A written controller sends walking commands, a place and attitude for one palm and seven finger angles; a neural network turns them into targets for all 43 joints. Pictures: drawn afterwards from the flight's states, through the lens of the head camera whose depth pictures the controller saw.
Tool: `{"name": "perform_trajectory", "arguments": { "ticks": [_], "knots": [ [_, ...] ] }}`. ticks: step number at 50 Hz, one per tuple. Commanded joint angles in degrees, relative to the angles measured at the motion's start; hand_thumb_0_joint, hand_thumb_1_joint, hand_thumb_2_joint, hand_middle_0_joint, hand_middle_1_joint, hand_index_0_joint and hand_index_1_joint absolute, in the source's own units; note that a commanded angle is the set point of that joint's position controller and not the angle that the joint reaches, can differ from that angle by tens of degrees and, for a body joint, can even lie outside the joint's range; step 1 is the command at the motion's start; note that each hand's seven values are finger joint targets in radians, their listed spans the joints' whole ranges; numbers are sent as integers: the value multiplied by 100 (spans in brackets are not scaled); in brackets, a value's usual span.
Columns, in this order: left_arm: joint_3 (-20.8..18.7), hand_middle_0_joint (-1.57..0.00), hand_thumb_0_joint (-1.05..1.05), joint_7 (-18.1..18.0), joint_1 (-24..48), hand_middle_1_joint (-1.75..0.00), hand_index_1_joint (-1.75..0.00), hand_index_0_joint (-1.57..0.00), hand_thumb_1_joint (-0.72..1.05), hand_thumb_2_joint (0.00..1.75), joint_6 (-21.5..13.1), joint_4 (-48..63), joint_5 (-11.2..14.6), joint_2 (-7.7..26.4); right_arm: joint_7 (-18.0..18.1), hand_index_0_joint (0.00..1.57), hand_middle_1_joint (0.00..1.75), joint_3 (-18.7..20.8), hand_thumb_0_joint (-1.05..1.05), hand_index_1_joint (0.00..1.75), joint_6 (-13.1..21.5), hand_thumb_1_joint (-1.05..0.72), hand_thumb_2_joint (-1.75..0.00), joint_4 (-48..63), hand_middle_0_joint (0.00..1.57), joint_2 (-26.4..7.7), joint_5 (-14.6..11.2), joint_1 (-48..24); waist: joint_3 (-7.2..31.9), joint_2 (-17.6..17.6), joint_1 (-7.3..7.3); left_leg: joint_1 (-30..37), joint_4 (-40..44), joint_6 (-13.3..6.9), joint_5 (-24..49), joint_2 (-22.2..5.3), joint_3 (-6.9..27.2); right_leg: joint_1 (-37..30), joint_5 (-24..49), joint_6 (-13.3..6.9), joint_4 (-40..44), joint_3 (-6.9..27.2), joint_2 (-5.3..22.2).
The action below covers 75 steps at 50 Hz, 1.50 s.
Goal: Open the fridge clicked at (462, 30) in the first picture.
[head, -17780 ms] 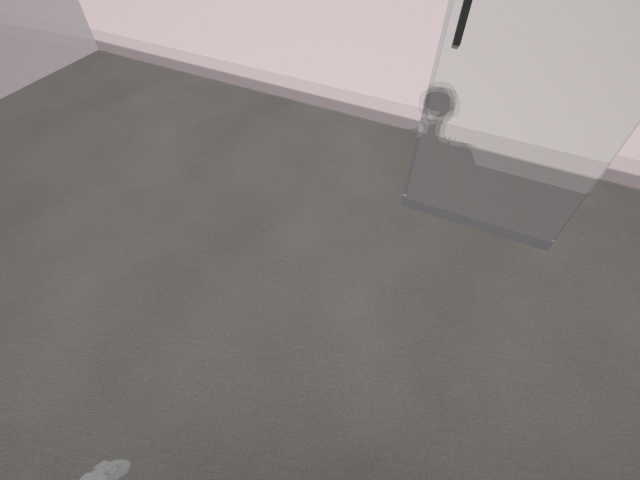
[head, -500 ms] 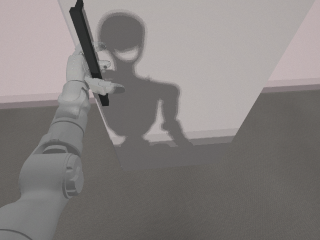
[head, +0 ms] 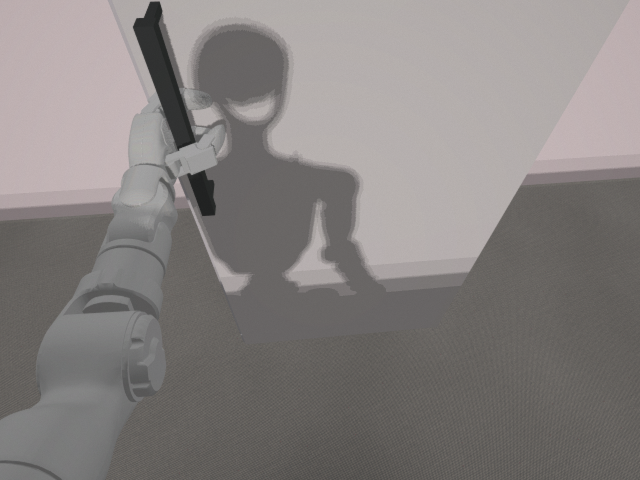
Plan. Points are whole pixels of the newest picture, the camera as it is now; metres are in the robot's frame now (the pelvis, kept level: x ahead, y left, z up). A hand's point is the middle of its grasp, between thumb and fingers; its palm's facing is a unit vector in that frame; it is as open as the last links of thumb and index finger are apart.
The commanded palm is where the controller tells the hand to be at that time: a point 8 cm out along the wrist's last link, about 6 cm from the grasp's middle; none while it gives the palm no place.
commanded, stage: grip the handle and tug to test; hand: left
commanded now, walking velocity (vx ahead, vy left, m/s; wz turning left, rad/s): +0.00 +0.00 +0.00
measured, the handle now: (186, 127) +0.52 +0.17 +0.15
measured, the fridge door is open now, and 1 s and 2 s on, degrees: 0 2 31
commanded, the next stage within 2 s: pull the door a little, standing still in 0.82 s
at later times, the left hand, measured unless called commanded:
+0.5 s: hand (204, 146) +0.48 +0.14 +0.15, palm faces +0.08 -1.00 +0.00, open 5.0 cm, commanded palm +0.44 +0.19 +0.16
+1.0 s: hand (202, 159) +0.46 +0.14 +0.16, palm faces +0.07 -1.00 +0.01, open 5.2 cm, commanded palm +0.42 +0.19 +0.16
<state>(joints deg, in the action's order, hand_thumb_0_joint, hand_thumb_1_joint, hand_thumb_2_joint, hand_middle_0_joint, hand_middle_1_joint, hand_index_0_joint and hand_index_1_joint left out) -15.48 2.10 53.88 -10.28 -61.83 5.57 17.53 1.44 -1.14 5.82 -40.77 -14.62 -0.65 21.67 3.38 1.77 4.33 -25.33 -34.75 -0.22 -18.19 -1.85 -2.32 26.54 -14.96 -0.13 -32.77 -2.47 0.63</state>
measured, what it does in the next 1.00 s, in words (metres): stands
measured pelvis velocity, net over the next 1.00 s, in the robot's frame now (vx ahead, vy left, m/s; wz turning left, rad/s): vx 0.03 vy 0.00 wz -0.01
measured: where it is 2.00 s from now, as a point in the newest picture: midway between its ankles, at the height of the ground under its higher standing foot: outside the picture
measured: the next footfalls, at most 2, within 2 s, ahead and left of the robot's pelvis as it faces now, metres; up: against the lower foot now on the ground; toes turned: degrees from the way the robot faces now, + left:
none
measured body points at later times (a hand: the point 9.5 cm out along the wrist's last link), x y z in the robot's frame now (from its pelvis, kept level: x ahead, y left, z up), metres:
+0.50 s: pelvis +0.01 +0.00 +0.00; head +0.05 -0.01 +0.45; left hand +0.47 +0.19 +0.16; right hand +0.06 -0.26 -0.12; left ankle -0.01 +0.12 -0.73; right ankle +0.01 -0.12 -0.73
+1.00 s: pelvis +0.03 +0.00 +0.01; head +0.05 -0.01 +0.46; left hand +0.45 +0.19 +0.16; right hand +0.14 -0.25 -0.11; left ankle -0.01 +0.12 -0.73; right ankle +0.01 -0.12 -0.73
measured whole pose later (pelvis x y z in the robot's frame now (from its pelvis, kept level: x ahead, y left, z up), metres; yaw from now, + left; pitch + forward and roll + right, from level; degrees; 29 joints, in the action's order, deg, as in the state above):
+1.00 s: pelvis +0.03 +0.00 +0.01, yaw -1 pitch +5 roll -1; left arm -12.3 0.9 35.3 2.2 -33.2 7.1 10.9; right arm 2.1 -0.3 2.3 -38.2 -13.5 -1.4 16.8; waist 3.7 2.4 1.0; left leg -15.8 -29.1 -0.1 -18.5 -2.1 -3.2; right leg 17.5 -15.2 0.1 -27.4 -1.7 0.1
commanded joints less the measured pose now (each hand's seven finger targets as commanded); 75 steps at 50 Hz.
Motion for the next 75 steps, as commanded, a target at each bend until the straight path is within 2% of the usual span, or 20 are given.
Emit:
{"name": "perform_trajectory", "arguments": {
  "ticks": [1,4,15,20,25,27,37,41,46,47,48,50,55,63,64,65,66,68,72,75],
  "knots": [
    [-59,-45,0,38,3029,-140,-140,-45,90,90,-453,1522,38,1042,77,20,30,297,0,30,170,-90,-90,502,20,-811,1,435,2287,-162,101,926,309,-105,1763,120,181,-1162,2066,-133,134,65,-198],
    [98,-45,0,56,2963,-140,-140,-45,90,90,-406,1569,54,811,57,20,30,292,0,30,161,-90,-90,507,20,-773,-9,380,2164,-8,113,963,306,-85,1798,116,170,-1080,2083,-135,150,66,-200],
    [-64,-45,0,28,2694,-140,-140,-45,90,90,-336,1878,77,962,52,20,30,327,0,30,123,-90,-90,519,20,-772,-13,344,2397,1,4,1129,303,-84,2132,103,143,-1291,2361,-140,148,68,-205],
    [-76,-45,0,41,2570,-140,-140,-45,90,90,-272,1992,103,970,53,20,30,314,0,30,92,-90,-90,553,20,-771,-31,273,2191,-65,-6,1005,355,-100,2048,106,107,-1384,2395,-138,193,71,-201],
    [50,-45,0,66,2028,-140,-140,-45,90,90,-171,2459,169,673,23,20,30,335,0,30,93,-90,-90,673,20,-728,-49,151,2370,65,-141,1239,352,-80,2482,77,84,-1514,2602,-148,179,57,-209],
    [-190,-45,0,42,1689,-140,-140,-45,90,90,-85,2390,199,870,29,20,30,345,0,30,66,-90,-90,677,20,-754,-50,143,2260,-198,-216,1122,387,-108,2530,70,65,-1676,2729,-148,200,49,-207],
    [59,-45,0,23,600,-140,-140,-45,90,90,330,3797,237,420,-6,20,30,380,0,30,4,-90,-90,912,20,-647,-77,-174,2456,91,-432,1563,417,-73,3585,6,-32,-2030,3355,-132,208,46,-166],
    [-12,-45,0,-16,225,-140,-140,-45,90,90,555,4210,254,478,20,20,30,387,0,30,-31,-90,-90,955,20,-659,-79,-279,2327,-193,-478,1572,472,-84,3669,-12,-56,-2196,3521,-120,268,29,-156],
    [75,-45,0,-67,351,-140,-140,-45,90,90,854,4399,207,429,113,20,30,341,0,30,-134,-90,-90,951,20,-616,-75,-445,2075,-132,-403,1637,563,-90,3419,23,-79,-2155,3429,-111,384,28,-131],
    [334,-45,0,-86,886,-140,-140,-45,90,90,903,4382,203,226,139,20,30,298,0,30,-150,-90,-90,902,20,-576,-83,-483,1861,-21,-234,1661,561,-89,3290,32,-33,-1939,3308,-97,425,18,-132],
    [114,-45,0,-141,1048,-140,-140,-45,90,90,953,4111,175,480,183,20,30,306,0,30,-181,-90,-90,814,20,-598,-66,-423,1810,-209,-229,1613,562,-91,3099,36,12,-1892,3165,-106,440,14,-141],
    [186,-45,0,-161,711,-140,-140,-45,90,90,988,4107,151,301,200,20,30,296,0,30,-201,-90,-90,886,20,-551,-57,-525,1928,-4,-338,1651,601,-79,3010,73,-13,-1941,3060,-125,447,24,-128],
    [259,-45,0,-116,216,-140,-140,-45,90,90,855,4525,247,111,160,20,30,278,0,30,-151,-90,-90,1004,20,-520,-52,-665,2209,-211,-490,1849,586,-47,3481,40,10,-2184,3352,-131,384,2,-115],
    [441,-45,0,-68,-1510,-140,-140,-45,90,90,997,5909,358,-163,102,20,30,212,0,30,-87,-90,-90,1332,20,-434,-125,-1250,1807,-282,-785,1770,833,-46,2983,36,-70,-2516,3098,-151,490,-15,-62],
    [322,-45,0,-111,-1260,-140,-140,-45,90,90,1040,6334,333,72,119,20,30,199,0,30,-84,-90,-90,1360,20,-442,-121,-1353,1809,-206,-783,1818,879,-52,2850,47,-70,-2535,3038,-155,536,5,-55],
    [574,-45,0,-341,-123,-140,-140,-45,90,90,469,6943,-151,1031,298,20,30,198,0,30,-99,-90,-90,1426,20,-514,-115,-1479,956,-86,-354,1717,633,-205,1994,-149,-171,-1760,2713,-11,1055,550,381],
    [502,-45,0,-485,-519,-140,-140,-45,90,90,292,6589,-196,862,397,20,30,182,0,30,-143,-90,-90,1276,20,-434,-52,-1475,788,-320,-352,1618,669,-230,1501,-117,7,-1599,2099,-20,1221,483,447],
    [1018,-45,0,-534,-1752,-140,-140,-45,90,90,241,6480,-246,239,451,20,30,200,0,30,-287,-90,-90,1355,20,-439,12,-1551,926,-547,-362,1858,736,-207,1700,-235,108,-1494,1882,-23,1139,407,458],
    [1154,-45,0,-611,-2163,-140,-140,-45,90,90,94,7285,-287,188,474,20,30,173,0,30,-492,-90,-90,1519,20,-379,72,-1686,1481,184,-298,2431,951,-220,3292,-514,287,-1614,2344,94,568,140,266],
    [1179,-45,0,-657,-2474,-140,-140,-45,90,90,70,7707,-333,139,430,20,30,174,0,30,-591,-90,-90,1620,20,-321,115,-1751,1713,295,-286,2639,889,-180,4184,-647,416,-1627,2355,115,375,77,168]
  ]
}}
